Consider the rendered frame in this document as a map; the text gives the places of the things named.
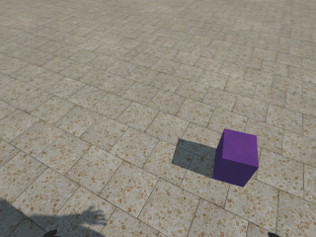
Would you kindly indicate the carton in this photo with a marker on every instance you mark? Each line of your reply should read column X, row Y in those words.
column 236, row 157

